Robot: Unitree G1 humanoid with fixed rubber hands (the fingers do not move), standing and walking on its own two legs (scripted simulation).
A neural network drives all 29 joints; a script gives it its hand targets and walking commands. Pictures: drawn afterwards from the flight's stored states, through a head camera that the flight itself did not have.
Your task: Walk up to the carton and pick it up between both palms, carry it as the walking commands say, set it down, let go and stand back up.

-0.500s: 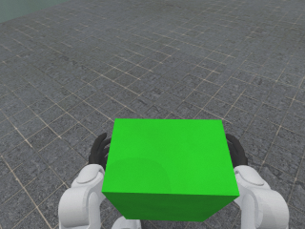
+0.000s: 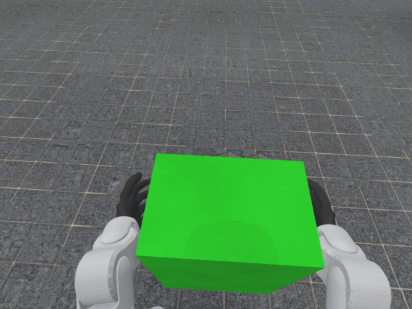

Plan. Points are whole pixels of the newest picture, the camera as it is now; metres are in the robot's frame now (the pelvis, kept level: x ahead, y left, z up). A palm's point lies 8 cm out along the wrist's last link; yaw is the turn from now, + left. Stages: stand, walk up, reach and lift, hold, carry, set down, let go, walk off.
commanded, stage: carry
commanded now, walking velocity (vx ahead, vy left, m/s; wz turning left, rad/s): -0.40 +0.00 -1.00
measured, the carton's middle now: (221, 236) +0.24 +0.01 +0.04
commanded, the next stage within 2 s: none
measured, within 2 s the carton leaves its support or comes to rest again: neither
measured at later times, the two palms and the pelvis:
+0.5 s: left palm out of the picture +0.09 +0.06 +0.07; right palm out of the picture -0.05 -0.22 +0.10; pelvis -0.19 +0.01 +0.01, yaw -29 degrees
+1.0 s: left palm out of the picture -0.12 -0.03 +0.07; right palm out of the picture -0.39 -0.18 +0.08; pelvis -0.38 +0.10 +0.00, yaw -58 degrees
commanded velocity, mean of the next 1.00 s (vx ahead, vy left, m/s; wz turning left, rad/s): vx -0.40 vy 0.00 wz -1.00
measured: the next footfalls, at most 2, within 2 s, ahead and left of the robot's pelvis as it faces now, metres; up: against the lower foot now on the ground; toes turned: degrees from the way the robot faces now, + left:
right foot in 0.02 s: -0.02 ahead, -0.18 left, +0.00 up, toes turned -6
left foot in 0.34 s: -0.08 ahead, +0.08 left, +0.00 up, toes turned -16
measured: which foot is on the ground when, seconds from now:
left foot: down 0.00-0.02, up 0.04-0.32, down 0.34-0.68, up 0.70-0.96, down 0.98-1.00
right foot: up 0.00-0.00, down 0.02-0.34, up 0.36-0.64, down 0.66-1.00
